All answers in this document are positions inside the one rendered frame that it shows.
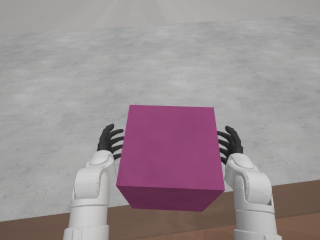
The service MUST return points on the right robot forearm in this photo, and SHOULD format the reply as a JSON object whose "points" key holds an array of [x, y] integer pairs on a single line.
{"points": [[253, 200]]}

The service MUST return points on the left robot forearm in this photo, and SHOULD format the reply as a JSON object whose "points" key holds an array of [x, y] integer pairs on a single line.
{"points": [[90, 198]]}

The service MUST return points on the robot left hand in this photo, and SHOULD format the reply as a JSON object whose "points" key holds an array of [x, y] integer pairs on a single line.
{"points": [[105, 141]]}

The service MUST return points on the carton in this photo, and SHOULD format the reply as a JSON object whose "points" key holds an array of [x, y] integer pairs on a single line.
{"points": [[170, 158]]}

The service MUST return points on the robot right hand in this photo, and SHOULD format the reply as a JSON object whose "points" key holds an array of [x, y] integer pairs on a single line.
{"points": [[234, 145]]}

